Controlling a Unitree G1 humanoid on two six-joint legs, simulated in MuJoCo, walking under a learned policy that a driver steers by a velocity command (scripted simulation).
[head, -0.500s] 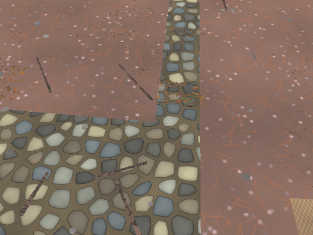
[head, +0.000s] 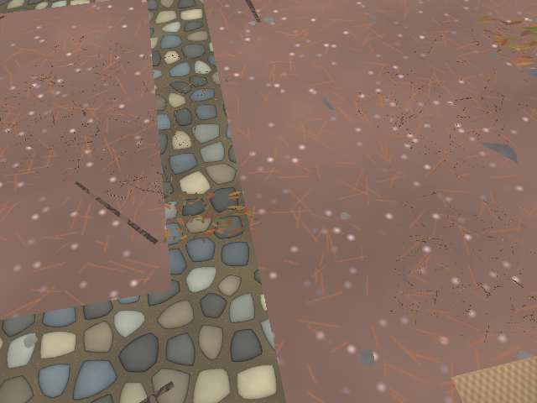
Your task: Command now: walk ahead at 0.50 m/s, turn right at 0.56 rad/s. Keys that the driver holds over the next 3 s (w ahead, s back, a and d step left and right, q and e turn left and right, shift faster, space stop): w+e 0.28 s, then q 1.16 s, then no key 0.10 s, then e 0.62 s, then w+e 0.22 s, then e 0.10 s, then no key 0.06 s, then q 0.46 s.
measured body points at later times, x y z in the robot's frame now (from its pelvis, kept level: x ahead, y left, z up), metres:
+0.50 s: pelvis +0.27 +0.05 +0.00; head +0.31 +0.05 +0.45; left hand +0.42 +0.31 -0.11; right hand +0.36 -0.24 -0.10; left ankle +0.36 +0.13 -0.73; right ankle +0.17 -0.07 -0.65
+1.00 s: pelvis +0.34 +0.01 +0.01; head +0.38 +0.00 +0.46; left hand +0.47 +0.30 -0.08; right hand +0.50 -0.27 -0.10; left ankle +0.32 +0.15 -0.66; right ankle +0.36 -0.10 -0.73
